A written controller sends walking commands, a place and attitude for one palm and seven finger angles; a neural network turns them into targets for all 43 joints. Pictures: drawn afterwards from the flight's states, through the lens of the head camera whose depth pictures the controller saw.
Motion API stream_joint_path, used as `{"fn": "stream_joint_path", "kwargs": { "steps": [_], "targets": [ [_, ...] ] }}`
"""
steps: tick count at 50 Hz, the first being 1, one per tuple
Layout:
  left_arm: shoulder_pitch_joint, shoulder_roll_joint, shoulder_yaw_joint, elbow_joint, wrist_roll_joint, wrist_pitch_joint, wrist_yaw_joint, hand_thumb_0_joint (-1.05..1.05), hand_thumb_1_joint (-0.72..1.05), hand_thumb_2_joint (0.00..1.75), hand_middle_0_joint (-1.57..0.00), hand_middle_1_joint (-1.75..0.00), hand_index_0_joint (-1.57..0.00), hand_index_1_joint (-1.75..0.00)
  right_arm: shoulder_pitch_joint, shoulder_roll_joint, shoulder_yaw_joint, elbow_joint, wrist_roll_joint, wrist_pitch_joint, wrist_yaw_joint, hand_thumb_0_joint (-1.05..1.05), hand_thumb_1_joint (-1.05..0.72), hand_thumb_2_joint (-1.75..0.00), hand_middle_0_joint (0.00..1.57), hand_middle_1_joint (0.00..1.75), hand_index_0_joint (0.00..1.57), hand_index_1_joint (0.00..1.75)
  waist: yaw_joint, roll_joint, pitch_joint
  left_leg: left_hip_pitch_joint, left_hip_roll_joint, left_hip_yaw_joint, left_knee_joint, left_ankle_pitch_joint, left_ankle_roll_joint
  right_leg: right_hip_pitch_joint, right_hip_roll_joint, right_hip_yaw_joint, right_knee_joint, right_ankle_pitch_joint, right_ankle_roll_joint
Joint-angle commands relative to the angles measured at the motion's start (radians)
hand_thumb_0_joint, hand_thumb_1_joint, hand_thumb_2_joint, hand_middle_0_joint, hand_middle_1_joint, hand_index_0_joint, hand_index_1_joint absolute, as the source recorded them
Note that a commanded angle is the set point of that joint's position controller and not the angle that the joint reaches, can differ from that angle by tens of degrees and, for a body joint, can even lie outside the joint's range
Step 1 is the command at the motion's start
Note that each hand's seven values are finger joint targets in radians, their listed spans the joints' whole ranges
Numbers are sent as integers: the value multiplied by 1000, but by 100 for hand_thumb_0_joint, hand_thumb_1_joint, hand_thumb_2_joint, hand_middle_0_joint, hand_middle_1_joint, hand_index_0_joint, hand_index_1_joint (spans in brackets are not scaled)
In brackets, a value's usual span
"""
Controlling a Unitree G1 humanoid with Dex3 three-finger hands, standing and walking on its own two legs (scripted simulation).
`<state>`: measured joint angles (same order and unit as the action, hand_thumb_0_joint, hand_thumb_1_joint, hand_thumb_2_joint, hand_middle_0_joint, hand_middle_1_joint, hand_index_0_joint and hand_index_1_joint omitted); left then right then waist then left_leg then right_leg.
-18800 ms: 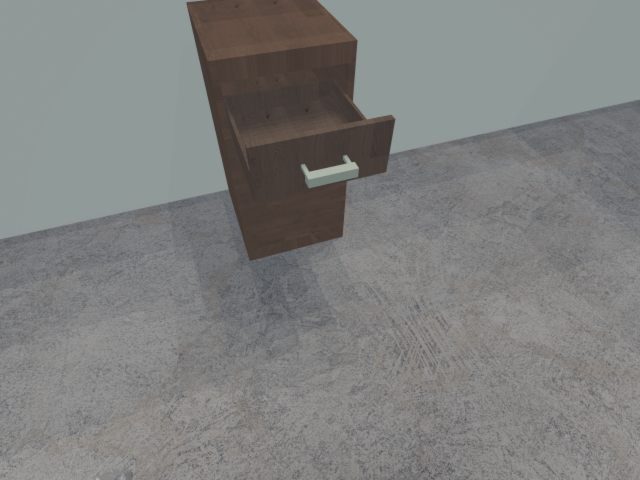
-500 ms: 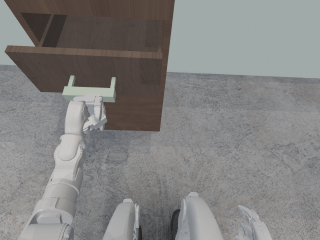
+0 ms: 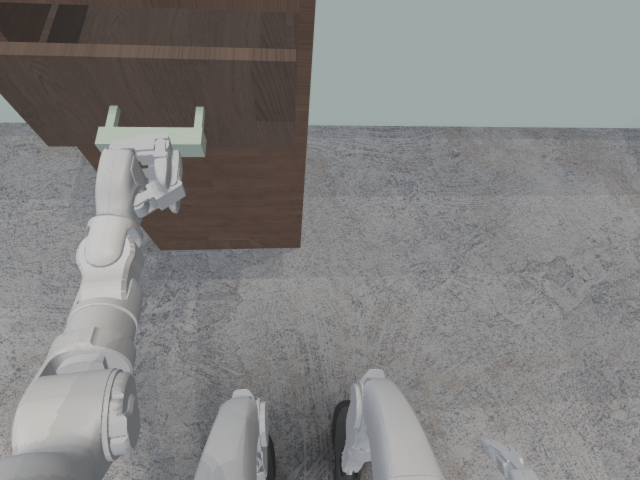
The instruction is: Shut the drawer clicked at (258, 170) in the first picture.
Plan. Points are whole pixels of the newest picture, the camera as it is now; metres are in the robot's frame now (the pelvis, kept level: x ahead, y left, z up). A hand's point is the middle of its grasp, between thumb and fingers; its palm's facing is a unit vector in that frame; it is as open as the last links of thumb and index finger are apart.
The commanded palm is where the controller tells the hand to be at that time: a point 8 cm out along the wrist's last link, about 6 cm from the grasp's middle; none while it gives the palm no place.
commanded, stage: push the drawer shut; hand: left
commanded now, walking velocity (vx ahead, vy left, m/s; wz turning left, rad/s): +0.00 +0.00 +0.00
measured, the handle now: (155, 128) +0.55 +0.19 +0.03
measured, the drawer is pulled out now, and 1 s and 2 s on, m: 0.08 0.00 0.00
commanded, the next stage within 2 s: pull the fist back off the drawer in 0.96 s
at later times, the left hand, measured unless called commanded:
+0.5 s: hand (184, 134) +0.54 +0.15 +0.02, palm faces -0.02 -1.00 -0.06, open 3.1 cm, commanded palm +0.53 +0.19 +0.03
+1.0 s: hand (176, 127) +0.55 +0.16 +0.02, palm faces -0.03 -1.00 -0.07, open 3.0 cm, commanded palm +0.59 +0.18 +0.03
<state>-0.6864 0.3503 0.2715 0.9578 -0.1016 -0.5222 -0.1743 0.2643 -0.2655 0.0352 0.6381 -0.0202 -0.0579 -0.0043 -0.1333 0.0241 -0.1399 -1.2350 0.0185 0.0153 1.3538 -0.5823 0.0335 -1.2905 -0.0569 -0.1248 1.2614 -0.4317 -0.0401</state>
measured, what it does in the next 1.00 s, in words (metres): stands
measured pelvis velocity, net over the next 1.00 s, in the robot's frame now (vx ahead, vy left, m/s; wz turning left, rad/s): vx -0.02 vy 0.01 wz -0.01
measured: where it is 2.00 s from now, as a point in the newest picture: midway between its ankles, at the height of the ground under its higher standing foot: outside the picture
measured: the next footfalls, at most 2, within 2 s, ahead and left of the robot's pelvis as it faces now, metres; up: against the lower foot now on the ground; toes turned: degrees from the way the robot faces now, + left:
none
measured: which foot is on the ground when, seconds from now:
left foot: down 0.00-1.00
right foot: down 0.00-1.00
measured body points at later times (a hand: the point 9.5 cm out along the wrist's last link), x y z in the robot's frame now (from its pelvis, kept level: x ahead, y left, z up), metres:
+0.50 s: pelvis +0.00 +0.01 -0.01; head +0.18 +0.03 +0.40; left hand +0.53 +0.21 +0.03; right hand +0.01 -0.25 -0.12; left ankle +0.02 +0.10 -0.60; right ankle +0.08 -0.11 -0.60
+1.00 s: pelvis -0.02 +0.01 -0.02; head +0.18 +0.05 +0.38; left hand +0.55 +0.22 +0.03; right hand -0.01 -0.26 -0.12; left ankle +0.02 +0.10 -0.60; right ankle +0.08 -0.11 -0.60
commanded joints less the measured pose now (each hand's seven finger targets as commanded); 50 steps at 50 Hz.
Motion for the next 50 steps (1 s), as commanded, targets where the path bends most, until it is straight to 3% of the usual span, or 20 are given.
{"fn": "stream_joint_path", "kwargs": {
  "steps": [1, 7, 11, 13, 16, 22, 24, 25, 29, 30, 32, 34, 35, 36, 40, 42, 43, 45, 48, 50],
  "targets": [
    [-584, 222, 56, -186, -17, -80, 31, 0, 90, 90, -140, -160, -140, -160, 133, -173, -56, -60, 1, -21, -7, 0, -90, -90, 20, 30, 20, 30, -68, 100, -496, 187, -25, -75, -197, 170, -5, 351, 52, 120, -154, 32, 19],
    [-681, 255, 72, -108, 1, -84, 44, 0, 90, 90, -140, -160, -140, -160, 157, -184, -52, -51, -9, -6, 0, 0, -90, -90, 20, 30, 20, 30, -94, 89, -507, 183, -22, -90, -188, 158, -4, 316, 58, 110, -144, 20, 20],
    [-751, 293, 84, -81, 23, -80, 47, 0, 90, 90, -140, -160, -140, -160, 177, -194, -49, -46, -16, 5, 2, 0, -90, -90, 20, 30, 20, 30, -106, 139, -540, 223, -18, -111, -183, 185, -9, 267, 60, 97, -123, 32, 17],
    [-769, 269, 65, -50, 25, -69, 51, 0, 90, 90, -140, -160, -140, -160, 181, -193, -48, -44, -18, 12, 6, 0, -90, -90, 20, 30, 20, 30, -121, 139, -527, 219, -18, -114, -178, 183, -8, 251, 61, 96, -127, 31, 18],
    [-809, 324, 99, -51, 39, -68, 57, 0, 90, 90, -140, -160, -140, -160, 200, -202, -45, -46, -24, 21, 8, 0, -90, -90, 20, 30, 20, 30, -119, 165, -565, 242, -13, -127, -176, 208, -11, 240, 63, 89, -114, 43, 18],
    [-849, 339, 107, -29, 58, -53, 69, 0, 90, 90, -140, -160, -140, -160, 229, -203, -43, -42, -33, 47, 19, 0, -90, -90, 20, 30, 20, 30, -131, 181, -584, 269, -4, -144, -165, 278, -18, 222, 67, 79, -104, 82, 18],
    [-877, 317, 84, -17, 66, -45, 71, 0, 90, 90, -140, -160, -140, -160, 233, -200, -43, -37, -34, 55, 23, 0, -90, -90, 20, 30, 20, 30, -147, 180, -573, 259, -3, -142, -160, 262, -14, 213, 68, 83, -112, 78, 19],
    [-879, 339, 100, 0, 70, -43, 74, 0, 90, 90, -140, -160, -140, -160, 239, -200, -41, -37, -36, 57, 23, 0, -90, -90, 20, 30, 20, 30, -145, 189, -554, 259, -3, -143, -160, 269, -14, 202, 69, 79, -109, 79, 17],
    [-902, 364, 112, 0, 85, -35, 81, 0, 90, 90, -140, -160, -140, -160, 257, -199, -39, -36, -40, 72, 28, 0, -90, -90, 20, 30, 20, 30, -148, 205, -582, 258, -2, -138, -150, 302, -14, 223, 70, 83, -111, 104, 18],
    [-916, 370, 118, 11, 85, -34, 80, 0, 90, 90, -140, -160, -140, -160, 261, -201, -38, -37, -40, 75, 27, 0, -90, -90, 20, 30, 20, 30, -160, 183, -579, 251, 1, -142, -143, 303, -9, 212, 73, 82, -108, 106, 19],
    [-983, 374, 104, 9, 86, -29, 83, 0, 90, 90, -140, -160, -140, -160, 264, -201, -35, -28, -40, 80, 24, 0, -90, -90, 20, 30, 20, 30, -187, 180, -548, 220, 0, -139, -137, 264, -4, 202, 73, 87, -116, 86, 24],
    [-1001, 394, 110, 6, 91, -29, 83, 0, 90, 90, -140, -160, -140, -160, 267, -201, -33, -27, -41, 79, 24, 0, -90, -90, 20, 30, 20, 30, -186, 187, -552, 199, -3, -130, -133, 242, 0, 220, 73, 95, -123, 75, 23],
    [-1037, 389, 96, -17, 90, -35, 81, 0, 90, 90, -140, -160, -140, -160, 267, -201, -32, -26, -43, 76, 21, 0, -90, -90, 20, 30, 20, 30, -195, 222, -568, 224, -3, -135, -133, 251, -2, 203, 73, 92, -118, 80, 20],
    [-1038, 407, 108, -14, 95, -35, 81, 0, 90, 90, -140, -160, -140, -160, 273, -204, -31, -23, -44, 77, 22, 0, -90, -90, 20, 30, 20, 30, -188, 238, -589, 242, -3, -143, -134, 255, -7, 197, 74, 87, -114, 78, 19],
    [-1095, 379, 64, -13, 87, -31, 75, 0, 90, 90, -140, -160, -140, -160, 270, -203, -26, -15, -45, 68, 19, 0, -90, -90, 20, 30, 20, 30, -215, 265, -573, 251, -3, -149, -134, 231, -7, 163, 75, 85, -118, 62, 18],
    [-1102, 398, 68, 10, 85, -19, 73, 0, 90, 90, -140, -160, -140, -160, 266, -210, -22, -12, -43, 65, 17, 0, -90, -90, 20, 30, 20, 30, -224, 263, -560, 216, -4, -143, -128, 196, -2, 164, 76, 92, -125, 43, 20],
    [-1104, 410, 72, 20, 85, -12, 71, 0, 90, 90, -140, -160, -140, -160, 267, -211, -19, -10, -41, 63, 14, 0, -90, -90, 20, 30, 20, 30, -226, 243, -558, 197, -4, -140, -127, 175, 2, 174, 76, 95, -128, 30, 21],
    [-1123, 429, 77, 18, 82, -6, 69, 0, 90, 90, -140, -160, -140, -160, 264, -212, -14, -12, -38, 55, 8, 0, -90, -90, 20, 30, 20, 30, -229, 263, -563, 186, -4, -141, -128, 154, 4, 167, 76, 96, -123, 17, 20],
    [-1137, 400, 45, 33, 81, 11, 68, 0, 90, 90, -140, -160, -140, -160, 254, -215, -8, -8, -36, 43, 3, 0, -90, -90, 20, 30, 20, 30, -237, 285, -541, 188, -2, -146, -139, 109, 3, 132, 73, 93, -127, -10, 21],
    [-1153, 413, 50, 31, 81, 14, 74, 0, 90, 90, -140, -160, -140, -160, 255, -218, -6, -9, -35, 33, 0, 0, -90, -90, 20, 30, 20, 30, -238, 299, -555, 191, -1, -154, -139, 101, 2, 115, 75, 89, -116, -14, 20]
  ]
}}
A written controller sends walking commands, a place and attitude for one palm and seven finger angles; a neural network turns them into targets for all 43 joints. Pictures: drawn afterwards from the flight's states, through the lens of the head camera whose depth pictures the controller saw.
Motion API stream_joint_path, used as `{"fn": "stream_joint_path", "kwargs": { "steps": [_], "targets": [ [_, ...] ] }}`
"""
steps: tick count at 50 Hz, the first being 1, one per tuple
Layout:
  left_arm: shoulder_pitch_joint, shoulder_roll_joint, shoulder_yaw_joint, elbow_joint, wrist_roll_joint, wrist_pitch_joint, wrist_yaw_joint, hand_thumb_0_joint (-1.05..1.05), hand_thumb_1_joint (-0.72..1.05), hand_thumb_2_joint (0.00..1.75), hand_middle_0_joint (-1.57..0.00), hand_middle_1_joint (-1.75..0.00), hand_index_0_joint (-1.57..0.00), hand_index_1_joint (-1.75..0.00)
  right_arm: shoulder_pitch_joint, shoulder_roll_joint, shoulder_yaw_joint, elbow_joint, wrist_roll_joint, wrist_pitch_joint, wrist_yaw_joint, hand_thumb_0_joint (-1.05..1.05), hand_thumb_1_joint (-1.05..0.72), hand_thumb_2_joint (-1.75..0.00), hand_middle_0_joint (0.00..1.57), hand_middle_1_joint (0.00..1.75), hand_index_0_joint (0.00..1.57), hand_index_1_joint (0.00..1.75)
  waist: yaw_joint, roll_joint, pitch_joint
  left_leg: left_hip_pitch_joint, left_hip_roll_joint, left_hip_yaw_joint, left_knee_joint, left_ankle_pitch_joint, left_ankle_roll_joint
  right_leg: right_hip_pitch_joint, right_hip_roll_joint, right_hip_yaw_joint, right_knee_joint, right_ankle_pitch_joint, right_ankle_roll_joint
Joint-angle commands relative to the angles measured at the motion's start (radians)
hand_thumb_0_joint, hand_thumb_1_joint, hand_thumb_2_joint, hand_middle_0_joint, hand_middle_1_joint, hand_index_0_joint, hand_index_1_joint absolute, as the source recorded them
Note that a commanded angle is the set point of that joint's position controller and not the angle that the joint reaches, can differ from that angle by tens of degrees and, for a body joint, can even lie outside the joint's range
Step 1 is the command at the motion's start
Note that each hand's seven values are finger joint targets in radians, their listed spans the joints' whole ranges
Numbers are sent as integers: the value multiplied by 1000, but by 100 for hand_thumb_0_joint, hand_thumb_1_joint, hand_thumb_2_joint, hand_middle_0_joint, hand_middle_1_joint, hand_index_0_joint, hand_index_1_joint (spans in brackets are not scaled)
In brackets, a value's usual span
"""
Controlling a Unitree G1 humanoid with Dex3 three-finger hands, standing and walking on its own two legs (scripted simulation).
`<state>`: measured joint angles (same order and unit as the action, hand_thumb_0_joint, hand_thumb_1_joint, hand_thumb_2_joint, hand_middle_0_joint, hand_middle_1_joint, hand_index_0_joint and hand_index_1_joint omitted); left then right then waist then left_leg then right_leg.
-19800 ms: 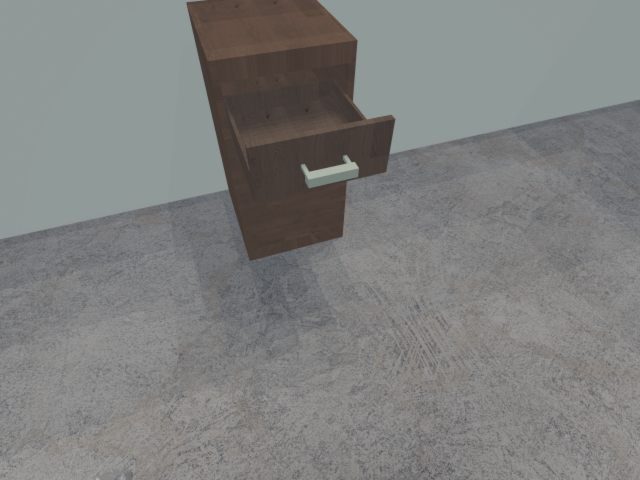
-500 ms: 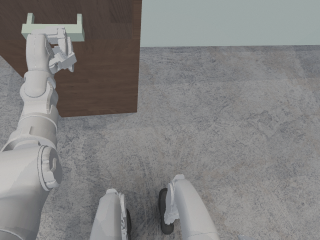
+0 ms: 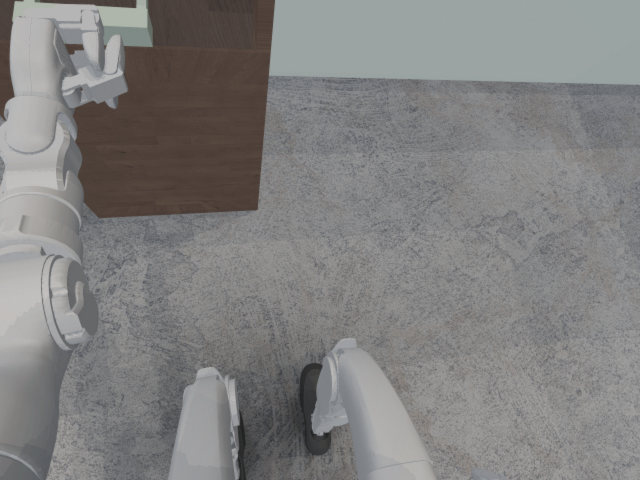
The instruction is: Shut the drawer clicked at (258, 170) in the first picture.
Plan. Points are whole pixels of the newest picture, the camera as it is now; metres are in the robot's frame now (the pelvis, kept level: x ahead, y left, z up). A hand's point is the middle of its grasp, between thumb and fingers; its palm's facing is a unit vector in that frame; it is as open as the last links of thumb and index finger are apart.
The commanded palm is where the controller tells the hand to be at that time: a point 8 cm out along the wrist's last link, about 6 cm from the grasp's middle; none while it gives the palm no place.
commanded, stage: pull the fist back off the drawer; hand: left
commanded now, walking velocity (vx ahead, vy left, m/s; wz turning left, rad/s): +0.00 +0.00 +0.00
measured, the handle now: (88, 9) +0.64 +0.19 +0.05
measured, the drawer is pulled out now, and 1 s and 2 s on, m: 0.00 0.00 0.00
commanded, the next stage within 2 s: draw the hand back to the body in 0.76 s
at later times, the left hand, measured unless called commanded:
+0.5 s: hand (107, 66) +0.57 +0.17 +0.05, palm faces -0.02 -1.00 -0.05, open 3.2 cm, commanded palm +0.56 +0.18 +0.05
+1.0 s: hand (104, 73) +0.55 +0.17 +0.06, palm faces +0.02 -1.00 -0.07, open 3.0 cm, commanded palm +0.50 +0.21 +0.09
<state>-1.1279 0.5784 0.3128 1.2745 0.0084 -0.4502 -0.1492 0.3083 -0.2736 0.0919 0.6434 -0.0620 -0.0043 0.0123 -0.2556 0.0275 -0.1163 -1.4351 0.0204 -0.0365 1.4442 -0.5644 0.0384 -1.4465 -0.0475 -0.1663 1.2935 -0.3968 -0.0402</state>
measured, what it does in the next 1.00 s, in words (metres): stands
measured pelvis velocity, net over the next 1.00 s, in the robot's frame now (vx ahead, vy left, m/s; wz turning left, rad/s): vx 0.05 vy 0.01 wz -0.01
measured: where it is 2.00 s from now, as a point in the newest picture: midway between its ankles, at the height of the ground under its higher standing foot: (274, 446)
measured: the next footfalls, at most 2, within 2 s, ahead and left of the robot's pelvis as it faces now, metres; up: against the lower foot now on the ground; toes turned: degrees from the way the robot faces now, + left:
none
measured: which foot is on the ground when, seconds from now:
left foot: down 0.00-1.00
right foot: down 0.00-1.00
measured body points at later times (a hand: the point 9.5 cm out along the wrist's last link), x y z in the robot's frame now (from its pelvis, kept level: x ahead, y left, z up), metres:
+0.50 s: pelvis -0.01 +0.01 -0.01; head +0.19 +0.06 +0.40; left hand +0.56 +0.22 +0.05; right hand -0.01 -0.24 -0.10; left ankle +0.04 +0.09 -0.58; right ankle +0.10 -0.11 -0.58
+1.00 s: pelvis +0.05 +0.01 +0.03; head +0.22 +0.02 +0.45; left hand +0.54 +0.22 +0.07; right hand +0.09 -0.25 -0.08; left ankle +0.04 +0.09 -0.58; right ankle +0.10 -0.11 -0.58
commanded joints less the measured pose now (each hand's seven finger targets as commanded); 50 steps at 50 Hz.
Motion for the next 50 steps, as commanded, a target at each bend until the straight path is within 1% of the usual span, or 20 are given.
{"fn": "stream_joint_path", "kwargs": {
  "steps": [1, 5, 14, 20, 21, 22, 23, 25, 28, 33, 34, 36, 38, 39, 43, 45, 46, 47, 48, 50],
  "targets": [
    [-714, 179, 3, -279, -31, -49, 53, 0, 90, 90, -140, -160, -140, -160, 210, -214, -62, -11, 9, -24, -18, 0, -90, -90, 20, 30, 20, 30, -125, 281, -581, 388, -1, -103, -230, 62, -1, 265, 66, 131, -152, -58, 24],
    [-721, 221, 31, -265, -29, -36, 65, 0, 90, 90, -140, -160, -140, -160, 215, -216, -54, -14, 9, -42, -23, 0, -90, -90, 20, 30, 20, 30, -121, 272, -579, 347, -4, -102, -232, 25, 1, 278, 67, 135, -148, -83, 24],
    [-698, 220, 48, -226, -15, -16, 64, 0, 90, 90, -140, -160, -140, -160, 233, -220, -57, -25, 3, -38, -5, 0, -90, -90, 20, 30, 20, 30, -109, 239, -564, 313, -4, -115, -221, 8, 0, 269, 68, 136, -138, -91, 19],
    [-633, 180, 48, -233, -13, -12, 59, 0, 90, 90, -140, -160, -140, -160, 239, -216, -62, -39, -2, -26, 10, 0, -90, -90, 20, 30, 20, 30, -80, 274, -564, 383, 1, -146, -248, 27, -12, 229, 68, 114, -118, -69, 13],
    [-614, 196, 68, -260, -13, -16, 61, 0, 90, 90, -140, -160, -140, -160, 242, -219, -66, -41, -3, -22, 13, 0, -90, -90, 20, 30, 20, 30, -64, 279, -584, 414, 5, -153, -254, 51, -20, 233, 68, 108, -114, -54, 12],
    [-585, 148, 38, -259, -16, -13, 58, 0, 90, 90, -140, -160, -140, -160, 238, -216, -71, -46, 0, -17, 18, 0, -90, -90, 20, 30, 20, 30, -64, 266, -594, 427, 6, -156, -257, 54, -21, 233, 68, 111, -118, -50, 14],
    [-576, 147, 43, -272, -20, -13, 58, 0, 90, 90, -140, -160, -140, -160, 236, -217, -72, -47, 0, -13, 19, 0, -90, -90, 20, 30, 20, 30, -60, 258, -592, 437, 11, -165, -264, 51, -24, 230, 66, 107, -116, -47, 14],
    [-535, 136, 45, -276, -23, -14, 59, 0, 90, 90, -140, -160, -140, -160, 237, -213, -74, -49, 1, -7, 21, 0, -90, -90, 20, 30, 20, 30, -51, 247, -577, 447, 9, -160, -272, 71, -25, 238, 67, 104, -118, -40, 13],
    [-461, 130, 56, -339, -28, -25, 61, 0, 90, 90, -140, -160, -140, -160, 235, -207, -83, -57, 3, 5, 29, 0, -90, -90, 20, 30, 20, 30, -22, 251, -621, 490, 9, -144, -272, 160, -33, 288, 68, 106, -126, 4, 11],
    [-310, 75, 48, -400, -40, -44, 68, 0, 90, 90, -140, -160, -140, -160, 219, -192, -93, -75, 8, 28, 39, 0, -90, -90, 20, 30, 20, 30, 12, 211, -600, 517, 7, -117, -281, 248, -35, 345, 72, 105, -144, 42, 11],
    [-292, 73, 46, -385, -39, -45, 71, 0, 90, 90, -140, -160, -140, -160, 213, -187, -92, -77, 12, 32, 39, 0, -90, -90, 20, 30, 20, 30, 10, 177, -575, 483, 4, -101, -280, 244, -28, 376, 74, 112, -156, 43, 11],
    [-288, 116, 82, -404, -34, -61, 80, 0, 90, 90, -140, -160, -140, -160, 213, -185, -92, -78, 10, 37, 35, 0, -90, -90, 20, 30, 20, 30, 17, 171, -571, 470, 1, -85, -272, 278, -22, 410, 75, 119, -156, 68, 12],
    [-266, 78, 62, -381, -35, -68, 82, 0, 90, 90, -140, -160, -140, -160, 205, -176, -93, -79, 13, 42, 35, 0, -90, -90, 20, 30, 20, 30, 9, 144, -545, 447, -1, -73, -266, 284, -18, 424, 75, 125, -163, 79, 14],
    [-262, 89, 74, -387, -35, -76, 83, 0, 90, 90, -140, -160, -140, -160, 204, -175, -95, -77, 12, 44, 33, 0, -90, -90, 20, 30, 20, 30, 10, 129, -534, 439, -1, -68, -264, 297, -16, 439, 74, 127, -163, 93, 15],
    [-224, 74, 72, -385, -37, -96, 71, 0, 90, 90, -140, -160, -140, -160, 199, -165, -99, -82, 11, 56, 30, 0, -90, -90, 20, 30, 20, 30, 20, 127, -559, 442, -5, -48, -249, 358, -14, 479, 73, 135, -153, 162, 16],
    [-126, 111, 105, -522, -56, -103, 58, 0, 90, 90, -140, -160, -140, -160, 193, -169, -109, -122, 20, 63, 31, 0, -90, -90, 20, 30, 20, 30, 78, 165, -691, 537, -10, -38, -272, 451, -23, 585, 74, 143, -158, 249, 12],
    [-53, 137, 125, -604, -65, -98, 50, 0, 90, 90, -140, -160, -140, -160, 190, -170, -113, -139, 25, 68, 32, 0, -90, -90, 20, 30, 20, 30, 113, 215, -779, 623, -10, -37, -291, 541, -36, 640, 74, 144, -166, 314, 10],
    [18, 124, 115, -703, -85, -87, 42, 0, 90, 90, -140, -160, -140, -160, 179, -164, -117, -162, 34, 70, 35, 0, -90, -90, 20, 30, 20, 30, 136, 231, -835, 692, -8, -39, -311, 623, -46, 695, 74, 143, -182, 369, 10],
    [106, 92, 94, -774, -105, -67, 33, 0, 90, 90, -140, -160, -140, -160, 170, -157, -122, -180, 45, 71, 37, 0, -90, -90, 20, 30, 20, 30, 150, 223, -862, 736, -7, -33, -331, 677, -48, 751, 75, 145, -208, 417, 11],
    [268, 31, 51, -862, -143, -13, 14, 0, 90, 90, -140, -160, -140, -160, 155, -148, -124, -204, 61, 68, 35, 0, -90, -90, 20, 30, 20, 30, 154, 160, -831, 755, -4, -27, -372, 712, -40, 829, 77, 141, -253, 475, 16]
  ]
}}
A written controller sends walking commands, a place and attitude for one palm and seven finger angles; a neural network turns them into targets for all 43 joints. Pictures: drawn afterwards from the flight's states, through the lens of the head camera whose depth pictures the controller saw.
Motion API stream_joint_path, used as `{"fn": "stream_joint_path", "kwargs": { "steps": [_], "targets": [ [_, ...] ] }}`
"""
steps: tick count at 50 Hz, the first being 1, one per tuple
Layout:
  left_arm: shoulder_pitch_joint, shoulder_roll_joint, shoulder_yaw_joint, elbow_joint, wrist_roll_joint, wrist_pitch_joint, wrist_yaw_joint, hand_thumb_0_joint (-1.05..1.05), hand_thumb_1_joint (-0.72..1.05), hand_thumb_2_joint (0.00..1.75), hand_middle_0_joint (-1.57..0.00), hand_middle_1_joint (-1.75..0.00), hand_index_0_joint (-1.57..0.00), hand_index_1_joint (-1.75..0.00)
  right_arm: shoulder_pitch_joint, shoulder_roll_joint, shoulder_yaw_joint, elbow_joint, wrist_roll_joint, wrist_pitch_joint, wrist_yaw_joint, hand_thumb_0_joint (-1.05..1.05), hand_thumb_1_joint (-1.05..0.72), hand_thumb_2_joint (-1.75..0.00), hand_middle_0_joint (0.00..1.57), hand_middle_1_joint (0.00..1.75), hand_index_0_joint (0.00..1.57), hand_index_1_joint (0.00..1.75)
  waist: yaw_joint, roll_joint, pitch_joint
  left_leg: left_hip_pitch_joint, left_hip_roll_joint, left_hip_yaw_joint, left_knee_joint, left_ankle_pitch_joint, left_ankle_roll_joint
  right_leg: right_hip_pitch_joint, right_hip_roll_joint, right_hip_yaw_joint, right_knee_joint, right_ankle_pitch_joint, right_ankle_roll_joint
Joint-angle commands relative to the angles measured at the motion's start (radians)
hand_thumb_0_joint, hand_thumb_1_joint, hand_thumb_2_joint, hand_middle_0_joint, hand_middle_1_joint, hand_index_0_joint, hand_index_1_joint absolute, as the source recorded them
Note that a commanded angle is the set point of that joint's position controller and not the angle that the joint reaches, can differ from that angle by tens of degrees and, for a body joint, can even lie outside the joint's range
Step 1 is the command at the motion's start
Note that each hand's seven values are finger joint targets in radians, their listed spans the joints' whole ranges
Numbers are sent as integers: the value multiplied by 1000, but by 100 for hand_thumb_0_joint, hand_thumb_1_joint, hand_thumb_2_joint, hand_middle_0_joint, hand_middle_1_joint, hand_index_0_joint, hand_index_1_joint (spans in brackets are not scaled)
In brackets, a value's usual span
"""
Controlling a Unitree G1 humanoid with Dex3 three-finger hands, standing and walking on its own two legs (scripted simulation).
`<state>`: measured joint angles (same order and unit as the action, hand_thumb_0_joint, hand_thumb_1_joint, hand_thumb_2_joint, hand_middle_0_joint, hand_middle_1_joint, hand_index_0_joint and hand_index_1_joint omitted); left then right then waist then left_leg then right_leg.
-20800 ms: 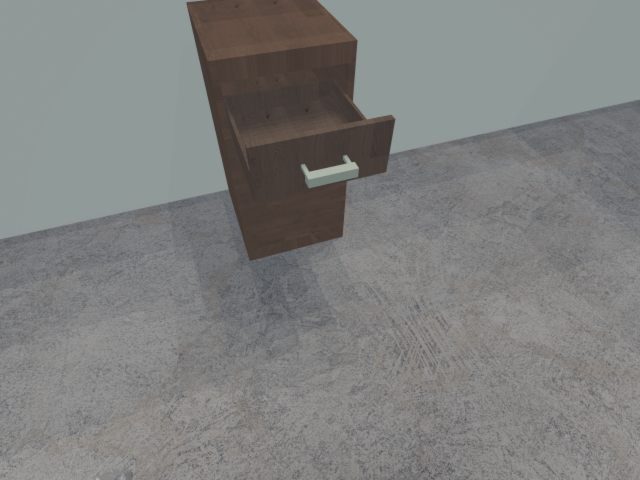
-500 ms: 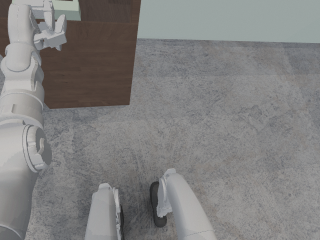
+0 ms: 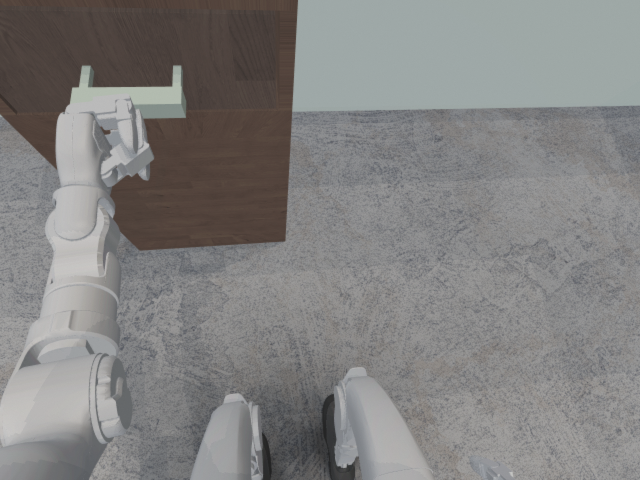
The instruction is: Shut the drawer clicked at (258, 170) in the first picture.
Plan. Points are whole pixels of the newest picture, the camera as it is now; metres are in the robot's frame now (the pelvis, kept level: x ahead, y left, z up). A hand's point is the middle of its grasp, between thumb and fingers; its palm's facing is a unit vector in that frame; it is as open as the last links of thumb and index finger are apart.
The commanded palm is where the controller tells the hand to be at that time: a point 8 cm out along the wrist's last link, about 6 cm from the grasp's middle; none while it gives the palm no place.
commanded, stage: draw the hand back to the body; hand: left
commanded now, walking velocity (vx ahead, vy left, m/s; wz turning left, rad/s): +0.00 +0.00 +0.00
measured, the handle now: (132, 88) +0.59 +0.19 +0.02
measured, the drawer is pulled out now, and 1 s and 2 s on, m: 0.00 0.00 0.00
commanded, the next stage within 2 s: step back with the hand held close in 1.24 s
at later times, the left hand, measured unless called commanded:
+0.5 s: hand (22, 254) +0.33 +0.20 +0.14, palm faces +0.12 -0.97 -0.23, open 3.2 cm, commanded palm +0.30 +0.25 +0.17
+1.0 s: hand out of the picture +0.23 +0.24 +0.27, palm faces +0.40 -0.83 -0.39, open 3.2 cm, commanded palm +0.18 +0.28 +0.29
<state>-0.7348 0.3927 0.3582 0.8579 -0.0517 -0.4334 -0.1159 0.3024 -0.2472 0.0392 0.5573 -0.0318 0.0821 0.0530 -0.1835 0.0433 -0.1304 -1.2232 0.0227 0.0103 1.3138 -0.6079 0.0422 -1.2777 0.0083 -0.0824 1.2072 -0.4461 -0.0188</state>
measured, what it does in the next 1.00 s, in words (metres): rises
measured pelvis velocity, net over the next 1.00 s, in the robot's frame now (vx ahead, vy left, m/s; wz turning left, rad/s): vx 0.05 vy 0.00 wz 0.05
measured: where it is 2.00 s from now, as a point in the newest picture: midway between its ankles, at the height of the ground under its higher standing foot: (300, 475)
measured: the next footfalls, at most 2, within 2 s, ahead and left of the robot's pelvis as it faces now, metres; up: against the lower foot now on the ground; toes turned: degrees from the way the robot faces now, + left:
none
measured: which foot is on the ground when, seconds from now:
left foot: down 0.00-1.00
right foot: down 0.00-1.00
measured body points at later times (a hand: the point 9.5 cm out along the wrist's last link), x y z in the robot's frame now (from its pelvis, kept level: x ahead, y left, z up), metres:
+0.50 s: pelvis +0.04 +0.00 +0.09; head +0.08 +0.00 +0.54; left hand +0.32 +0.25 +0.16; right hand +0.23 -0.23 +0.01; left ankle -0.01 +0.09 -0.61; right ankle +0.06 -0.11 -0.61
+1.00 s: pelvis +0.05 +0.00 +0.12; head +0.02 -0.03 +0.57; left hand +0.20 +0.28 +0.29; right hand +0.24 -0.21 +0.04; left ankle -0.01 +0.09 -0.62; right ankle +0.06 -0.11 -0.62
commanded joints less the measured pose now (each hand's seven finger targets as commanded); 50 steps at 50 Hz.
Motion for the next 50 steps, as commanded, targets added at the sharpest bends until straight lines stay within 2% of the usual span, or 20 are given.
{"fn": "stream_joint_path", "kwargs": {
  "steps": [1, 3, 5, 9, 11, 13, 16, 18, 19, 20, 21, 23, 25, 27, 29, 35, 42, 45, 48, 50],
  "targets": [
    [-80, 183, -24, -482, -97, -2, -30, 0, 90, 90, -140, -160, -140, -160, 149, -170, -71, -121, 45, -20, -9, 0, -90, -90, 20, 30, 20, 30, 76, 100, -741, 528, -2, -66, -272, 729, -36, 678, 21, 54, -198, 526, 0],
    [18, 123, -59, -519, -127, 52, -41, 0, 90, 90, -140, -160, -140, -160, 130, -165, -72, -127, 60, -30, -22, 0, -90, -90, 20, 30, 20, 30, 65, 14, -619, 477, -7, -47, -322, 624, -16, 732, 22, 54, -253, 509, 8],
    [72, 91, -81, -555, -150, 76, -40, 0, 90, 90, -140, -160, -140, -160, 109, -164, -70, -127, 70, -46, -41, 0, -90, -90, 20, 30, 20, 30, 59, -23, -522, 464, -10, -34, -359, 564, -10, 759, 18, 58, -293, 494, 10],
    [207, 24, -126, -623, -172, 64, -39, 0, 90, 90, -140, -160, -140, -160, 79, -153, -68, -122, 71, -83, -52, 0, -90, -90, 20, 30, 20, 30, 73, -5, -392, 507, -18, -16, -421, 517, -15, 780, 13, 50, -349, 459, 10],
    [245, 21, -147, -651, -162, 54, -50, 0, 90, 90, -140, -160, -140, -160, 62, -149, -65, -121, 72, -95, -56, 0, -90, -90, 20, 30, 20, 30, 82, 52, -334, 556, -18, -16, -444, 545, -19, 773, 10, 47, -361, 458, 2],
    [306, 4, -174, -682, -162, 57, -66, 0, 90, 90, -140, -160, -140, -160, 43, -146, -67, -132, 75, -107, -56, 0, -90, -90, 20, 30, 20, 30, 87, 45, -302, 598, -16, -22, -464, 551, -21, 775, 8, 41, -381, 445, 1],
    [400, 52, -127, -747, -176, 75, -89, 0, 90, 90, -140, -160, -140, -160, 12, -145, -63, -161, 78, -122, -65, 0, -90, -90, 20, 30, 20, 30, 121, 39, -314, 635, -19, -21, -498, 574, -22, 858, 3, 44, -400, 477, -3],
    [428, 63, -110, -794, -191, 94, -93, 0, 90, 90, -140, -160, -140, -160, -23, -141, -58, -179, 82, -134, -72, 0, -90, -90, 20, 30, 20, 30, 131, 24, -285, 642, -20, -24, -524, 549, -24, 886, -1, 40, -417, 464, -2],
    [456, 158, -127, -866, -66, 148, 24, 0, 90, 90, -140, -160, -140, -160, -83, -124, -70, -189, 82, -105, -92, 0, -90, -90, 20, 30, 20, 30, 176, 45, -329, 731, -16, -20, -586, 572, -23, 952, -31, 77, -471, 415, -16],
    [507, 110, -146, -924, -63, 186, 85, 0, 90, 90, -140, -160, -140, -160, -84, -114, -65, -212, 77, -102, -104, 0, -90, -90, 20, 30, 20, 30, 161, 29, -285, 761, -15, -26, -609, 563, -22, 944, -27, 68, -493, 405, -13],
    [545, 81, -166, -972, -57, 211, 113, 0, 90, 90, -140, -160, -140, -160, -88, -110, -61, -225, 78, -104, -111, 0, -90, -90, 20, 30, 20, 30, 160, 48, -272, 786, -11, -30, -626, 576, -28, 941, -27, 66, -508, 400, -9],
    [613, 83, -172, -1034, -37, 251, 163, 0, 90, 90, -140, -160, -140, -160, -107, -103, -50, -223, 77, -106, -123, 0, -90, -90, 20, 30, 20, 30, 171, 66, -248, 826, -2, -35, -657, 602, -28, 985, -34, 60, -533, 409, -12],
    [639, 99, -168, -1096, -26, 278, 197, 0, 90, 90, -140, -160, -140, -160, -123, -102, -43, -217, 72, -112, -134, 0, -90, -90, 20, 30, 20, 30, 170, 33, -206, 862, 3, -41, -688, 601, -21, 1015, -31, 59, -573, 416, -11],
    [673, 63, -192, -1095, -17, 303, 216, 0, 90, 90, -140, -160, -140, -160, -137, -97, -35, -207, 71, -117, -143, 0, -90, -90, 20, 30, 20, 30, 167, -5, -137, 890, 5, -39, -731, 579, -22, 1029, -29, 51, -609, 401, -8],
    [702, 47, -202, -1132, -9, 317, 227, 0, 90, 90, -140, -160, -140, -160, -152, -95, -30, -197, 69, -129, -148, 0, -90, -90, 20, 30, 20, 30, 171, -5, -97, 934, 8, -42, -769, 563, -22, 1042, -28, 46, -641, 384, -9],
    [877, 61, -153, -1196, -10, 337, 228, 0, 90, 90, -140, -160, -140, -160, -186, -93, -19, -165, 57, -157, -143, 0, -90, -90, 20, 30, 20, 30, 207, -34, 5, 994, 9, -44, -860, 575, -24, 1131, -24, 41, -727, 387, -14],
    [999, 108, -58, -1418, -10, 313, 231, 0, 90, 90, -140, -160, -140, -160, -198, -78, -22, -150, 43, -203, -126, 0, -90, -90, 20, 30, 20, 30, 228, 51, 0, 1067, 9, -35, -908, 667, -30, 1219, -27, 47, -774, 458, -16],
    [1084, 123, -20, -1472, -11, 307, 235, 0, 90, 90, -140, -160, -140, -160, -195, -78, -29, -139, 39, -224, -118, 0, -90, -90, 20, 30, 20, 30, 232, 11, 16, 1075, 10, -32, -910, 682, -29, 1232, -23, 51, -792, 478, -14],
    [1132, 116, 0, -1525, -12, 296, 236, 0, 90, 90, -140, -160, -140, -160, -198, -75, -35, -135, 40, -240, -113, 0, -90, -90, 20, 30, 20, 30, 233, 37, 41, 1078, 11, -25, -919, 659, -29, 1227, -24, 54, -799, 464, -12],
    [1167, 120, 21, -1531, -11, 289, 238, 0, 90, 90, -140, -160, -140, -160, -201, -75, -38, -129, 42, -250, -113, 0, -90, -90, 20, 30, 20, 30, 238, 24, 80, 1067, 13, -30, -926, 622, -31, 1211, -19, 52, -808, 430, -15]
  ]
}}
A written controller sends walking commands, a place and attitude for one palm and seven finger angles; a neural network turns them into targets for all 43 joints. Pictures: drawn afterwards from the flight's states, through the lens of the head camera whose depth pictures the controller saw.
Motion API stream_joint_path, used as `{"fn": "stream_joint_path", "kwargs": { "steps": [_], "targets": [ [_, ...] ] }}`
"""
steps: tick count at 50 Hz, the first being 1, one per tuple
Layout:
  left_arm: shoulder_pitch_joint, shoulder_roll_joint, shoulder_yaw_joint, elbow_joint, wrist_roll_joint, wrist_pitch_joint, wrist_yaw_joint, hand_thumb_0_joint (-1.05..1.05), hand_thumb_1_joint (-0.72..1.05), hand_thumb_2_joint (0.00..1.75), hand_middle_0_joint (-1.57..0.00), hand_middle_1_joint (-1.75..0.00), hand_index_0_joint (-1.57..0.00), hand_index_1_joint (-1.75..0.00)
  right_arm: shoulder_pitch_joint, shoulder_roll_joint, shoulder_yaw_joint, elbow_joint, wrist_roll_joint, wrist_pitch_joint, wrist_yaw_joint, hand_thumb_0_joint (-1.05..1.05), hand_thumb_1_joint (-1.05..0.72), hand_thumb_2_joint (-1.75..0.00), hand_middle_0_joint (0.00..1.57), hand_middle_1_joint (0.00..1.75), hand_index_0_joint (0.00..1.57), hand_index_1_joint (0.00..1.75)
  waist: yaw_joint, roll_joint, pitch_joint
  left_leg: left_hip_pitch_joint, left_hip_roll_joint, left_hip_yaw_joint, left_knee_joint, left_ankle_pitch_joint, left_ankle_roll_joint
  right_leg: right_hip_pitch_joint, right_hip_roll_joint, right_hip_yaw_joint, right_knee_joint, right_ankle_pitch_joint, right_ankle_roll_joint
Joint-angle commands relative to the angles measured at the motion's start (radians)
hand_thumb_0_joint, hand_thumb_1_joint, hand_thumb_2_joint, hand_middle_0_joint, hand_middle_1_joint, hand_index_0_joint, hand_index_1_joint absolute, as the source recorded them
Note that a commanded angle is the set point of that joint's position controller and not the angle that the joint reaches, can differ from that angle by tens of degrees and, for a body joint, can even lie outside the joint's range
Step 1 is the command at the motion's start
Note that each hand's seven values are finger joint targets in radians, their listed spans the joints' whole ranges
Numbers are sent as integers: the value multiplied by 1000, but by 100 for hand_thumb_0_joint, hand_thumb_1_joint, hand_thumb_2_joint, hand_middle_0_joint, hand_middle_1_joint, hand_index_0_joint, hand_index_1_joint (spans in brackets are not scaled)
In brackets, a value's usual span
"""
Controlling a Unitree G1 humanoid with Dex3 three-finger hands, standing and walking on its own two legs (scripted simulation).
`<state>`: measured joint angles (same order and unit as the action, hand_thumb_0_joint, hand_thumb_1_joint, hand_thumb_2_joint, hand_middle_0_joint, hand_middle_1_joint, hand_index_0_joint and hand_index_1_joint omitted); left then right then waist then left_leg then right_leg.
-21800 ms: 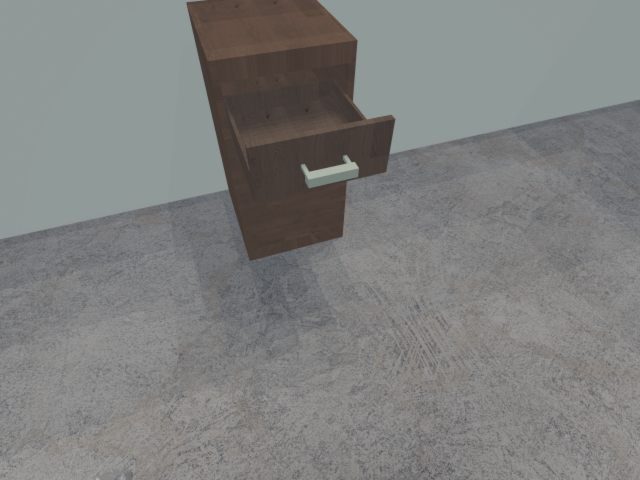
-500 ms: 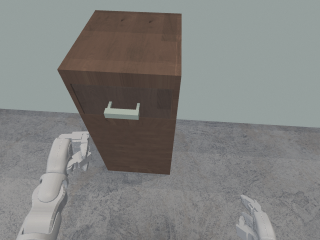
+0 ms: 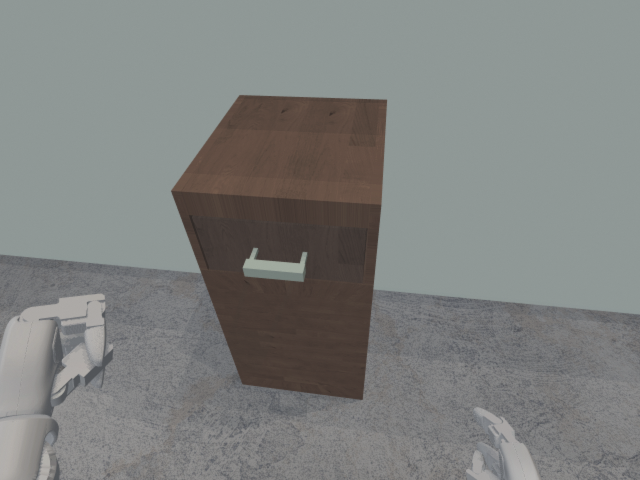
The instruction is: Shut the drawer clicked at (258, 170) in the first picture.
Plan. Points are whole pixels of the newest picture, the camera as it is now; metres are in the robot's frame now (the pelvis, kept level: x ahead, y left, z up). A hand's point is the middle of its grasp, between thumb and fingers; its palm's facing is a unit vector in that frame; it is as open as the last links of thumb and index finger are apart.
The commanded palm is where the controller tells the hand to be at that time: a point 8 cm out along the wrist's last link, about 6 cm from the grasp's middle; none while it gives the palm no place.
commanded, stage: draw the hand back to the body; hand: left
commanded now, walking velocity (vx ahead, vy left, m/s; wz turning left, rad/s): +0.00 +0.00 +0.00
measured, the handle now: (277, 262) +0.55 +0.17 -0.11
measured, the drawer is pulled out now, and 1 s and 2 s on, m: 0.00 0.00 0.00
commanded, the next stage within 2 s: step back with the hand held close in 0.24 s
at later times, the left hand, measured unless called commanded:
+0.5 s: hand (73, 355) +0.17 +0.24 +0.18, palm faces +0.43 -0.78 -0.45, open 3.2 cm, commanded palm +0.11 +0.27 +0.18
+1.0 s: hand (20, 427) +0.11 +0.26 +0.16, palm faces +0.41 -0.78 -0.48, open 3.2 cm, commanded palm +0.06 +0.30 +0.18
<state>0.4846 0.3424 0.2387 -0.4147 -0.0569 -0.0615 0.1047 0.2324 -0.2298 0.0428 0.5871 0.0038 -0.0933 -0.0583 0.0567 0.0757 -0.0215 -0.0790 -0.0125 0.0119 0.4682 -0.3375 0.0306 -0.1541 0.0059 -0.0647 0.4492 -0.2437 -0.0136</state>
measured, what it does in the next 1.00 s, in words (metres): shifts its weight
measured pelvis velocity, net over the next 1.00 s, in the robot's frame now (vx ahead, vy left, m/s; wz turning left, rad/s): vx -0.08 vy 0.02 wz -0.02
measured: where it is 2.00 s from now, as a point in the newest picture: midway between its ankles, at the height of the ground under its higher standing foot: outside the picture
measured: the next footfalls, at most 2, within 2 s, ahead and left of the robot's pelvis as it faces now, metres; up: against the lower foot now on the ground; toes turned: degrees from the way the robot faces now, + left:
right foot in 1.76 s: -0.16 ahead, -0.12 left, +0.00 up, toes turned +9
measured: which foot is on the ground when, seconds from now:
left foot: down 0.00-1.00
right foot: down 0.00-1.00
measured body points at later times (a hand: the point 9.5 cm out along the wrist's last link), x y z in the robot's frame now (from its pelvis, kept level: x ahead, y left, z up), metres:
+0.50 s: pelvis -0.03 -0.01 +0.00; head -0.04 -0.03 +0.45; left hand +0.14 +0.28 +0.21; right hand +0.15 -0.24 -0.09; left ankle -0.05 +0.10 -0.74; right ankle +0.00 -0.11 -0.74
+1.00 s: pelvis -0.08 +0.02 -0.01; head -0.08 +0.01 +0.44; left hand +0.09 +0.30 +0.18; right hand +0.10 -0.22 -0.08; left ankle -0.05 +0.10 -0.74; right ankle +0.00 -0.11 -0.74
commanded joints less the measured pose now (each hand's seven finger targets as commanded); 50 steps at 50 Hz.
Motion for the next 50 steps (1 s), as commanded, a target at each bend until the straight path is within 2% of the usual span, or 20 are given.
{"fn": "stream_joint_path", "kwargs": {
  "steps": [1, 3, 6, 7, 10, 13, 14, 18, 19, 20, 21, 23, 25, 31, 34, 37, 42, 46, 49, 50],
  "targets": [
    [-39, 170, 149, -276, -7, -88, 18, 0, 90, 90, -140, -160, -140, -160, -130, -91, -44, -160, 7, -79, -1, 0, -90, -90, 20, 30, 20, 30, -4, -9, -30, -75, 50, -30, -84, 337, -18, 88, -19, 35, -49, 216, -18],
    [-6, 186, 182, -309, -7, -99, 22, 0, 90, 90, -140, -160, -140, -160, -130, -90, -49, -159, 8, -86, -4, 0, -90, -90, 20, 30, 20, 30, 4, -3, -37, -72, 50, -26, -81, 334, -15, 93, -19, 40, -48, 221, -19],
    [-8, 116, 126, -204, -6, -92, 13, 0, 90, 90, -140, -160, -140, -160, -126, -92, -51, -141, 9, -82, -3, 0, -90, -90, 20, 30, 20, 30, -14, -60, 66, -104, 51, -27, -92, 242, -9, 32, -19, 39, -73, 139, -16],
    [-29, 122, 129, -197, -6, -95, 14, 0, 90, 90, -140, -160, -140, -160, -129, -96, -54, -141, 11, -82, -6, 0, -90, -90, 20, 30, 20, 30, -15, -76, 80, -111, 49, -26, -90, 207, -2, 18, -21, 44, -83, 105, -14],
    [-69, 137, 132, -203, 0, -107, 17, 0, 90, 90, -140, -160, -140, -160, -133, -98, -55, -142, 11, -86, -14, 0, -90, -90, 20, 30, 20, 30, -14, -48, 80, -109, 43, -30, -94, 130, 4, 2, -24, 52, -98, 16, -14],
    [-72, 165, 154, -271, 6, -125, 28, 0, 90, 90, -140, -160, -140, -160, -135, -92, -52, -148, 5, -108, -17, 0, -90, -90, 20, 30, 20, 30, 0, 14, -11, -89, 36, -29, -94, 143, 5, 52, -30, 57, -83, 36, -16],
    [-56, 177, 164, -277, 6, -127, 32, 0, 90, 90, -140, -160, -140, -160, -134, -89, -52, -148, 3, -115, -17, 0, -90, -90, 20, 30, 20, 30, 5, 6, -28, -85, 36, -28, -93, 156, 4, 66, -31, 58, -81, 50, -16],
    [-38, 176, 167, -296, 8, -131, 39, 0, 90, 90, -140, -160, -140, -160, -134, -83, -49, -139, 1, -136, -15, 0, -90, -90, 20, 30, 20, 30, 5, 7, -28, -88, 36, -30, -91, 200, -3, 83, -28, 59, -76, 102, -19],
    [-172, 301, 320, -354, 1, -185, 45, 0, 90, 90, -140, -160, -140, -160, -118, -115, -60, -160, 2, -110, -13, 0, -90, -90, 20, 30, 20, 30, -41, -65, 95, -175, 46, -41, -68, 100, 21, -31, -90, 223, -164, 85, -23],
    [-177, 297, 322, -296, 9, -205, 42, 0, 90, 90, -140, -160, -140, -160, -106, -96, -60, -140, 0, -98, -16, 0, -90, -90, 20, 30, 20, 30, -48, -78, 123, -172, 39, -53, -50, 54, 18, -73, -119, 248, -206, 22, -36],
    [-67, 216, 265, -188, 16, -196, 38, 0, 90, 90, -140, -160, -140, -160, -109, -93, -66, -119, -4, -88, -15, 0, -90, -90, 20, 30, 20, 30, -55, -121, 133, -146, 39, -53, -27, 76, 18, -107, -131, 254, -225, 19, -42],
    [11, 140, 203, -144, 18, -191, 28, 0, 90, 90, -140, -160, -140, -160, -108, -98, -74, -121, -4, -66, -5, 0, -90, -90, 20, 30, 20, 30, -61, -117, 83, -114, 48, -40, -30, 131, 17, -104, -131, 216, -203, 63, -33],
    [64, 121, 191, -149, 17, -200, 25, 0, 90, 90, -140, -160, -140, -160, -119, -106, -85, -123, -5, -54, -2, 0, -90, -90, 20, 30, 20, 30, -57, -60, 12, -118, 62, -42, -66, 197, 16, -39, -119, 169, -146, 165, -21],
    [157, 204, 261, -281, 16, -214, 46, 0, 90, 90, -140, -160, -140, -160, -144, -110, -100, -167, 2, -20, -1, 0, -90, -90, 20, 30, 20, 30, -40, -57, -174, -174, 85, -62, -80, 358, 11, 118, -101, 117, -6, 390, -7],
    [161, 232, 280, -346, 12, -220, 54, 0, 90, 90, -140, -160, -140, -160, -139, -109, -104, -184, 5, -14, -9, 0, -90, -90, 20, 30, 20, 30, -43, -66, -191, -213, 79, -68, -50, 367, 5, 129, -109, 131, 23, 448, -14],
    [163, 226, 278, -341, 13, -218, 59, 0, 90, 90, -140, -160, -140, -160, -136, -109, -103, -185, 4, -12, -19, 0, -90, -90, 20, 30, 20, 30, -44, -17, -143, -245, 89, -87, -76, 344, 7, 87, -88, 122, 45, 392, -6],
    [124, 188, 255, -292, 32, -220, 56, 0, 90, 90, -140, -160, -140, -160, -126, -122, -106, -177, -2, -16, -23, 0, -90, -90, 20, 30, 20, 30, -49, 35, -38, -445, 141, -133, -179, 103, 45, 123, -40, 104, 123, 238, 13],
    [64, 167, 230, -257, 49, -227, 55, 0, 90, 90, -140, -160, -140, -160, -124, -126, -104, -181, 2, -23, -23, 0, -90, -90, 20, 30, 20, 30, -60, -36, 45, -619, 143, -151, -212, -217, 74, 152, -42, 139, 116, 128, 18],
    [44, 173, 230, -273, 58, -235, 56, 0, 90, 90, -140, -160, -140, -160, -107, -128, -108, -182, 0, -30, -18, 0, -90, -90, 20, 30, 20, 30, -65, -123, 42, -583, 101, -126, -125, -261, 71, 72, -75, 200, 13, -1, 5],
    [27, 190, 236, -304, 59, -238, 56, 0, 90, 90, -140, -160, -140, -160, -108, -135, -108, -185, -5, -30, -17, 0, -90, -90, 20, 30, 20, 30, -68, -116, 40, -557, 89, -129, -103, -261, 67, 34, -85, 220, -25, -47, -5]
  ]
}}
